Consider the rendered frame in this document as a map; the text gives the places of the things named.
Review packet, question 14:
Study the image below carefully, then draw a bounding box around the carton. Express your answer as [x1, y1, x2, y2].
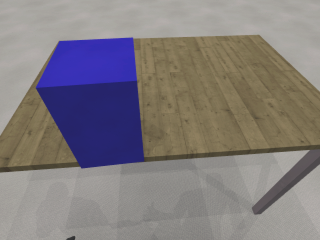
[36, 37, 144, 169]

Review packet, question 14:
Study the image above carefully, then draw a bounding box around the table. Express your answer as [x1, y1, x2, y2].
[0, 35, 320, 215]

